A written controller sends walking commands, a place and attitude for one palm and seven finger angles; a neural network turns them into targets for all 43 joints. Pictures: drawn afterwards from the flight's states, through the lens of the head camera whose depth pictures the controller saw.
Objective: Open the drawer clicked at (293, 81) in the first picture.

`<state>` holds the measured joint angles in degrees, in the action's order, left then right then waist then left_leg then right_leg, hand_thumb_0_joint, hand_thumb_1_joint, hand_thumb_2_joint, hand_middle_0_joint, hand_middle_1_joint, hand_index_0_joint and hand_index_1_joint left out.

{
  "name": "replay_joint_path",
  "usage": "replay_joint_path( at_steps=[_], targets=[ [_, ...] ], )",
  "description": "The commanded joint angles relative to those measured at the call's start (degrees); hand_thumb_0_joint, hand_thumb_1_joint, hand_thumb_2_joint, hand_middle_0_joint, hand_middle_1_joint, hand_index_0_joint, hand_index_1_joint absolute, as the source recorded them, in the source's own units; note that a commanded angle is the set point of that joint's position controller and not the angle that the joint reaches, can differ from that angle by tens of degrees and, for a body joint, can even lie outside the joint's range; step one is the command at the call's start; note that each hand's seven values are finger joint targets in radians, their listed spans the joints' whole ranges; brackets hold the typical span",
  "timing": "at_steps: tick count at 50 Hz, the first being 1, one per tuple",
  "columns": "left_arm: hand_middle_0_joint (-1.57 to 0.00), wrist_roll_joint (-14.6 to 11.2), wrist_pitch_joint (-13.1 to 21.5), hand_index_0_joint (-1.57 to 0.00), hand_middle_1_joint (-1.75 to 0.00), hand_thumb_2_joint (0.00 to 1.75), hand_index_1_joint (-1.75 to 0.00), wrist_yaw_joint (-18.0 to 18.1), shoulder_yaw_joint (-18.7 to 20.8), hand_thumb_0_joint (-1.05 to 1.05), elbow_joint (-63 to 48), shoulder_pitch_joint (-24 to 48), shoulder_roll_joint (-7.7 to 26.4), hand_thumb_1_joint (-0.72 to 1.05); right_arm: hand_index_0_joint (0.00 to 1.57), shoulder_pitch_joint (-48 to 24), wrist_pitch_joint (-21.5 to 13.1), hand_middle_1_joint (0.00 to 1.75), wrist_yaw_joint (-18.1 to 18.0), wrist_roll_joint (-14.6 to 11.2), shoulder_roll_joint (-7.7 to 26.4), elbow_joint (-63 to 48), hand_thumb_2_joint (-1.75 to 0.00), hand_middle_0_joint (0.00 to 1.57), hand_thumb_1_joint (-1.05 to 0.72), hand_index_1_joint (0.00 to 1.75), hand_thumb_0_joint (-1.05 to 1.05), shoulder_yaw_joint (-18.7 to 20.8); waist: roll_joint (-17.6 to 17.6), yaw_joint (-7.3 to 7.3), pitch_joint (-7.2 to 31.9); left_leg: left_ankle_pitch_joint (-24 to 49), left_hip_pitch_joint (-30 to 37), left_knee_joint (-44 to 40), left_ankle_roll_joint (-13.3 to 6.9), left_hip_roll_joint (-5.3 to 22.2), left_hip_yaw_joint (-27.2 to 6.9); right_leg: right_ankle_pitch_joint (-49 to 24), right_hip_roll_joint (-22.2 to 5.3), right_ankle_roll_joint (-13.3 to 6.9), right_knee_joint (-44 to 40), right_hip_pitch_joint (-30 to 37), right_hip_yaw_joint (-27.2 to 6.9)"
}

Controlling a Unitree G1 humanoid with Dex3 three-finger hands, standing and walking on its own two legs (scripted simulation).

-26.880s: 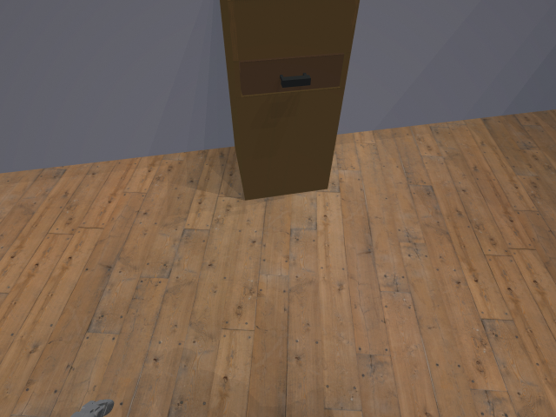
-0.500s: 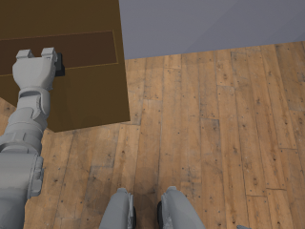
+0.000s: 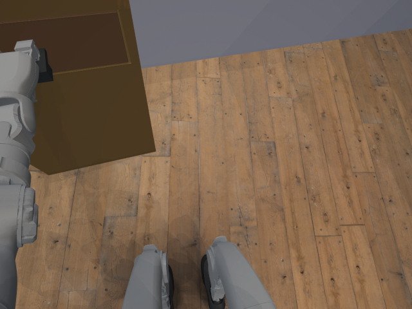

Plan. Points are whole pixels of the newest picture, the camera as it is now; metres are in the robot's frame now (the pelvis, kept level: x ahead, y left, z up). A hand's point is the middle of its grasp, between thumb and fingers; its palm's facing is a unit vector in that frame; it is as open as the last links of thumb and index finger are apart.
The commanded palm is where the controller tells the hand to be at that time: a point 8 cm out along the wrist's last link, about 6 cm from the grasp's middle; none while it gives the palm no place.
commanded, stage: pull the drawer open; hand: left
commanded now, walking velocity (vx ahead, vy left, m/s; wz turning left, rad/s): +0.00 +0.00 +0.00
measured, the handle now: (16, 65) +0.58 +0.30 +0.01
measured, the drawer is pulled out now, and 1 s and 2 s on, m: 0.00 0.00 0.00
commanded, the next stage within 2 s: none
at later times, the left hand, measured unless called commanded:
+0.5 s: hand (26, 94) +0.53 +0.29 -0.01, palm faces -0.07 -0.04 -1.00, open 6.1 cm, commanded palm +0.50 +0.26 +0.04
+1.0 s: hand (26, 92) +0.53 +0.29 -0.01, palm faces -0.03 -0.01 -1.00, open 6.0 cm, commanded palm +0.54 +0.26 +0.04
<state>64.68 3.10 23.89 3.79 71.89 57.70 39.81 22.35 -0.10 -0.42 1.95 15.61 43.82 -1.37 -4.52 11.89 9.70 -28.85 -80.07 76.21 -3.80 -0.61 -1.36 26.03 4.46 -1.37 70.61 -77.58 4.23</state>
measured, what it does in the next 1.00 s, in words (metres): shifts its weight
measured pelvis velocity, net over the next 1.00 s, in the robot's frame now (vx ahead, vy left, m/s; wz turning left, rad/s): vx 0.05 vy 0.00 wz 0.02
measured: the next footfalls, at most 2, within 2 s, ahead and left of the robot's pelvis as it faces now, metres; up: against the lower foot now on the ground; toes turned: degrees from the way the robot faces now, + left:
none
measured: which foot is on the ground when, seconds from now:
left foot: down 0.00-1.00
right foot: down 0.00-1.00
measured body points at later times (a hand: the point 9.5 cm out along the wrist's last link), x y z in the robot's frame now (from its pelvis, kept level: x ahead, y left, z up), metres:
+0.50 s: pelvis +0.05 +0.01 +0.02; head +0.22 +0.02 +0.44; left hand +0.53 +0.28 +0.04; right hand +0.06 -0.27 -0.10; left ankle +0.04 +0.08 -0.60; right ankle +0.06 -0.11 -0.60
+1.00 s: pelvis +0.05 +0.00 +0.02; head +0.23 +0.03 +0.44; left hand +0.53 +0.29 +0.04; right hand +0.10 -0.27 -0.10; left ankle +0.04 +0.08 -0.60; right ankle +0.06 -0.11 -0.60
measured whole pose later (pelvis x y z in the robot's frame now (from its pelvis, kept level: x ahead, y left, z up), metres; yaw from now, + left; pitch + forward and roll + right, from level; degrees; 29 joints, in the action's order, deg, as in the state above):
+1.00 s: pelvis +0.05 +0.00 +0.02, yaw +1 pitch +32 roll -5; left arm 64.7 3.8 29.4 2.7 65.0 48.5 31.6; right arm 14.8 3.0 0.5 3.6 15.1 42.3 1.9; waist -3.5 6.4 10.4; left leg -32.1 -70.7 71.5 -3.5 -1.4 -1.3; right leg 30.0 3.9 -1.3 66.5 -68.3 3.7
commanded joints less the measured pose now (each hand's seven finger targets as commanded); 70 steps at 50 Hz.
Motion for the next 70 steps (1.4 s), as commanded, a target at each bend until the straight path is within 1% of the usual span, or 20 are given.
replay_joint_path(
  at_steps=[1, 6, 7, 15, 20, 21, 27, 34, 35, 38, 43, 47, 50, 51, 53, 57, 60, 64, 67, 70],
  targets=[
    [-0.4, -0.35, -0.35, -0.4, -1.35, 0.9, -1.35, 0.96, 2.76, 0.0, -10.82, 27.21, 17.87, 0.9, 0.2, 10.15, -1.02, 0.3, -0.9, 0.1, 12.24, -1.73, -0.9, 0.2, -0.9, 0.3, 0.0, 3.68, -8.88, 0.97, 30.41, 9.23, 27.58, -10.87, 1.44, 1.53, -6.2, -3.86, 0.31, -0.82, -8.02, 10.62, -1.11],
    [-0.4, -1.05, -0.07, -0.4, -1.35, 0.9, -1.35, 0.19, 2.66, 0.0, -12.33, 21.07, 15.09, 0.9, 0.2, 9.84, -0.68, 0.3, -0.45, 0.11, 11.69, -2.55, -0.9, 0.2, -0.9, 0.3, 0.0, 4.11, -10.33, -1.29, 33.14, 13.76, 32.03, -11.44, 2.04, 1.61, -6.32, -5.83, 0.47, -1.04, -8.21, 11.84, -0.82],
    [-0.4, -1.25, 0.02, -0.4, -1.35, 0.9, -1.35, 0.12, 1.03, 0.0, -12.56, 20.28, 12.38, 0.9, 0.2, 9.75, -0.75, 0.3, -0.49, 0.06, 11.23, -2.76, -0.9, 0.2, -0.9, 0.3, 0.0, 4.28, -9.29, -0.6, 32.67, 14.34, 32.46, -11.29, 1.8, 1.7, -6.1, -6.34, 0.51, -0.8, -8.76, 11.89, -0.87],
    [-0.4, -2.96, 1.02, -0.4, -1.35, 0.9, -1.35, -0.15, 2.24, 0.0, -15.46, 7.04, 9.13, 0.9, 0.2, 8.17, 0.05, 0.3, -0.19, -0.04, 10.32, -3.6, -0.9, 0.2, -0.9, 0.3, 0.0, 4.85, -6.2, -3.87, 32.37, 22.35, 34.66, -11.46, 1.74, 1.79, -4.29, -13.03, 0.55, -0.55, -9.41, 17.64, -1.13],
    [-0.4, -3.42, 1.66, -0.4, -1.35, 0.9, -1.35, 0.91, 2.53, 0.0, -18.86, 0.68, 6.52, 0.9, 0.2, 7.57, 1.02, 0.3, 0.05, 0.11, 9.84, -3.74, -0.9, 0.2, -0.9, 0.3, 0.0, 5.57, -4.35, -5.14, 32.39, 30.62, 36.93, -11.41, 1.85, 1.97, -3.42, -20.05, 0.42, -0.32, -9.52, 21.45, -1.46],
    [-0.4, -3.55, 1.85, -0.4, -1.35, 0.9, -1.35, 1.17, 3.33, 0.0, -19.64, -1.09, 6.39, 0.9, 0.2, 7.22, 1.26, 0.3, 0.24, 0.22, 9.79, -3.73, -0.9, 0.2, -0.9, 0.3, 0.0, 5.74, -5.32, -6.08, 33.55, 33.6, 38.72, -11.3, 2.18, 2.1, -3.56, -20.84, 0.38, -0.39, -9.17, 21.27, -1.44],
    [-0.4, -3.75, 1.59, -0.4, -1.35, 0.9, -1.35, 3.03, 1.36, 0.0, -22.98, -6.75, 0.53, 0.9, 0.2, 7.08, 2.16, 0.3, 0.73, 0.44, 9.02, -3.61, -0.9, 0.2, -0.9, 0.3, 0.0, 6.84, -3.22, -6.06, 32.43, 43.77, 43.14, -11.59, 2.44, 2.87, -3.6, -26.55, 0.2, 0.18, -10.24, 23.12, -1.52],
    [-0.4, -3.59, 0.97, -0.4, -1.35, 0.9, -1.35, 3.9, 2.57, 0.0, -25.21, -11.63, 0.43, 0.9, 0.2, 6.18, 3.21, 0.3, 1.04, 0.72, 8.8, -4.0, -0.9, 0.2, -0.9, 0.3, 0.0, 7.18, -1.46, -7.4, 31.56, 44.16, 42.1, -12.72, 2.09, 2.51, -2.26, -30.79, -0.26, 0.18, -10.94, 28.08, -2.34],
    [-0.4, -3.6, 0.82, -0.4, -1.35, 0.9, -1.35, 4.11, 2.41, 0.0, -25.18, -12.42, -0.17, 0.9, 0.2, 5.96, 3.24, 0.3, 1.12, 0.72, 8.73, -4.12, -0.9, 0.2, -0.9, 0.3, 0.0, 7.25, -1.27, -7.39, 31.02, 43.26, 42.09, -13.0, 2.07, 2.42, -2.22, -30.47, -0.19, 0.13, -11.26, 28.27, -2.36],
    [-0.4, -1.28, 1.04, -0.4, -1.35, 0.9, -1.35, 5.46, 2.82, 0.0, -21.3, 8.15, 5.99, 0.9, 0.2, 7.02, 3.06, 0.3, 0.24, 1.27, 9.75, -1.27, -0.9, 0.2, -0.9, 0.3, 0.0, 6.85, -3.24, -2.06, 26.51, 38.47, 37.75, -10.63, 2.17, 2.44, -3.1, -26.99, -0.43, 0.13, -9.67, 20.97, -2.35],
    [-0.4, -0.55, 0.01, -0.4, -1.35, 0.9, -1.35, 6.93, 2.76, 0.0, -17.59, 12.13, 6.23, 0.9, 0.2, 7.9, 2.9, 0.3, 0.15, 1.81, 10.08, -1.12, -0.9, 0.2, -0.9, 0.3, 0.0, 7.12, -4.63, -1.84, 29.63, 40.37, 39.93, -10.07, 3.15, 2.13, -3.87, -24.81, -0.31, -0.04, -9.19, 18.76, -1.99],
    [-0.4, -0.77, -0.87, -0.4, -1.35, 0.9, -1.35, 6.47, 2.02, 0.0, -17.08, 16.61, 6.23, 0.9, 0.2, 9.54, 3.37, 0.3, 0.3, 1.9, 10.09, -0.93, -0.9, 0.2, -0.9, 0.3, 0.0, 7.21, -6.87, -0.94, 33.92, 48.3, 44.08, -8.65, 3.74, 2.54, -4.97, -28.02, -0.28, 0.32, -8.38, 17.73, -1.82],
    [-0.4, -0.93, -1.27, -0.4, -1.35, 0.9, -1.35, 5.66, 3.2, 0.0, -16.19, 18.76, 9.49, 0.9, 0.2, 8.96, 3.54, 0.3, 0.25, 1.72, 10.36, -1.28, -0.9, 0.2, -0.9, 0.3, 0.0, 6.61, -7.33, -1.36, 36.34, 39.72, 41.33, -8.76, 3.01, 1.88, -4.1, -25.08, -0.1, -0.03, -8.51, 19.55, -1.97],
    [-0.4, -0.95, -1.14, -0.4, -1.35, 0.9, -1.35, 5.27, 1.69, 0.0, -16.25, 20.45, 7.96, 0.9, 0.2, 8.96, 3.33, 0.3, 0.25, 1.67, 10.21, -1.42, -0.9, 0.2, -0.9, 0.3, 0.0, 6.63, -7.16, -0.23, 36.41, 37.8, 41.24, -8.96, 2.93, 1.86, -4.61, -23.42, 0.03, -0.13, -8.69, 18.59, -1.75],
    [-0.4, -0.94, -1.1, -0.4, -1.35, 0.9, -1.35, 4.62, 0.97, 0.0, -14.05, 19.94, 7.95, 0.9, 0.2, 8.26, 2.91, 0.3, 0.22, 1.43, 10.3, -1.47, -0.9, 0.2, -0.9, 0.3, 0.0, 6.14, -7.59, -0.3, 34.13, 31.12, 38.19, -9.48, 2.49, 1.57, -4.16, -19.66, 0.16, -0.28, -9.13, 17.89, -1.57],
    [-0.4, -0.39, -0.41, -0.4, -1.35, 0.9, -1.35, 3.43, 1.98, 0.0, -12.88, 21.91, 12.72, 0.9, 0.2, 7.04, 1.87, 0.3, -0.15, 0.91, 10.86, -2.76, -0.9, 0.2, -0.9, 0.3, 0.0, 4.95, -8.14, -0.26, 32.93, 19.32, 31.88, -10.14, 1.49, 1.03, -3.68, -12.44, 0.27, -0.39, -9.51, 17.65, -2.0],
    [-0.4, -0.1, 0.51, -0.4, -1.35, 0.9, -1.35, 2.75, 1.21, 0.0, -13.21, 22.85, 12.83, 0.9, 0.2, 6.85, 0.67, 0.3, -0.33, 0.71, 10.92, -2.83, -0.9, 0.2, -0.9, 0.3, 0.0, 4.71, -10.3, -0.13, 31.79, 14.61, 30.42, -10.52, 1.47, 1.06, -3.96, -8.3, 0.35, -0.68, -9.57, 15.45, -1.89],
    [-0.4, -0.13, 0.88, -0.4, -1.35, 0.9, -1.35, 1.87, 3.16, 0.0, -11.63, 22.97, 17.23, 0.9, 0.2, 7.37, -0.06, 0.3, -0.71, 0.36, 11.67, -2.93, -0.9, 0.2, -0.9, 0.3, 0.0, 4.02, -8.22, -0.24, 29.95, 10.15, 25.84, -10.42, 1.05, 1.06, -4.19, -5.24, 0.39, -0.65, -9.07, 14.96, -2.06],
    [-0.4, 0.11, 1.01, -0.4, -1.35, 0.9, -1.35, 1.59, 1.74, 0.0, -12.73, 25.2, 15.61, 0.9, 0.2, 8.24, -0.77, 0.3, -0.66, 0.28, 11.72, -2.6, -0.9, 0.2, -0.9, 0.3, 0.0, 4.19, -11.19, 0.16, 30.93, 9.85, 27.9, -10.74, 1.44, 1.28, -5.05, -4.45, 0.28, -0.81, -8.48, 12.2, -1.58],
    [-0.4, 0.16, 0.3, -0.4, -1.35, 0.9, -1.35, 1.53, 2.16, 0.0, -11.5, 25.27, 16.5, 0.9, 0.2, 8.96, -1.09, 0.3, -0.85, 0.15, 12.06, -2.18, -0.9, 0.2, -0.9, 0.3, 0.0, 4.14, -9.34, 0.64, 30.41, 8.62, 27.29, -10.69, 1.39, 1.5, -5.61, -3.59, 0.39, -0.74, -8.38, 11.07, -1.54]
  ],
)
